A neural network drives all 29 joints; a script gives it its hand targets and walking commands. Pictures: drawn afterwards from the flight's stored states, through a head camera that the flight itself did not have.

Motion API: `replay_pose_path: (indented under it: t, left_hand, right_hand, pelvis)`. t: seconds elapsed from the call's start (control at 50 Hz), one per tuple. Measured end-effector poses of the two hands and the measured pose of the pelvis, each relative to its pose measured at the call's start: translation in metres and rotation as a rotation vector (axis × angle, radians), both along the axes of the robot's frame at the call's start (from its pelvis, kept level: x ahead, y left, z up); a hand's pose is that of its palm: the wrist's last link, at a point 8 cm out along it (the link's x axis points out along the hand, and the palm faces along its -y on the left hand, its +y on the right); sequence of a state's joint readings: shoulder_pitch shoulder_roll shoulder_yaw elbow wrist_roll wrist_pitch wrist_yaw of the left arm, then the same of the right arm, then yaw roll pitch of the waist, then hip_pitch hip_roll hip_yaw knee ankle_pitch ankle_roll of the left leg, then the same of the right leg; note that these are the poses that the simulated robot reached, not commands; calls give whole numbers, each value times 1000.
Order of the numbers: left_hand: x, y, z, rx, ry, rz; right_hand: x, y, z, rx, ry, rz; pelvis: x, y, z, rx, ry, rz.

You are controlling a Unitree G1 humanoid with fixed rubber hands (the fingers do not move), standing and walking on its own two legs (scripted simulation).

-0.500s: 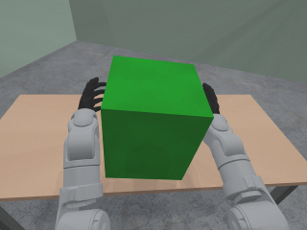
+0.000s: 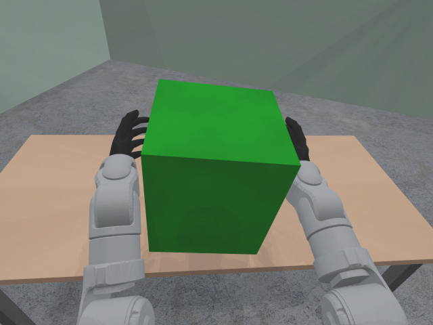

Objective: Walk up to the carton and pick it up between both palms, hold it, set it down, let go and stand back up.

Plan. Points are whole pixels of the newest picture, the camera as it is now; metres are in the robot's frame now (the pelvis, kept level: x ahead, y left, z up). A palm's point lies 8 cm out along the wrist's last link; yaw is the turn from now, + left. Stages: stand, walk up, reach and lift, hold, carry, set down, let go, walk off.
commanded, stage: hold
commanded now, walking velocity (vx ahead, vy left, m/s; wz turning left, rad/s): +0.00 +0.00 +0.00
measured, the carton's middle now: (210, 171) +0.37 +0.01 +0.14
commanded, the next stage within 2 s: set down in 1.98 s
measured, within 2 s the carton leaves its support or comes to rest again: neither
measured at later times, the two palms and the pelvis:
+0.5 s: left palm (125, 156) +0.36 +0.16 +0.19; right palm (296, 160) +0.36 -0.14 +0.18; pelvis +0.00 +0.00 +0.00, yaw +0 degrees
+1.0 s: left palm (124, 155) +0.35 +0.16 +0.20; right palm (297, 160) +0.36 -0.14 +0.18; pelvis +0.00 +0.00 +0.00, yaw +0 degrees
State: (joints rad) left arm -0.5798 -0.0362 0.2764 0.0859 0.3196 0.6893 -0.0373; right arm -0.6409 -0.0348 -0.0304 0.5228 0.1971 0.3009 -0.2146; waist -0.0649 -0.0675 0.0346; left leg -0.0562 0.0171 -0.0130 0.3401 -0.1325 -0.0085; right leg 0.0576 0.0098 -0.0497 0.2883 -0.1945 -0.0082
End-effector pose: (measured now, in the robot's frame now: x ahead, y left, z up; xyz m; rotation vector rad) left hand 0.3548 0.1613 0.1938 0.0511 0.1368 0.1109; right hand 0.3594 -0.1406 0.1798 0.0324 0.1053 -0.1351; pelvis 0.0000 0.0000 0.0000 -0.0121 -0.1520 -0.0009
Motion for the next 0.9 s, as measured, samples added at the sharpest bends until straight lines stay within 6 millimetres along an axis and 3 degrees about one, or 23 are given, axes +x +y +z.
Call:
replay_pose_path:
  t: [0.9]
  left_hand:
    - [1,-1,-3,-2,9,1]
  right_hand:
    - [1,-1,-1,-1,3,-3]
  pelvis:
    - [1,0,0,1,-4,-4]
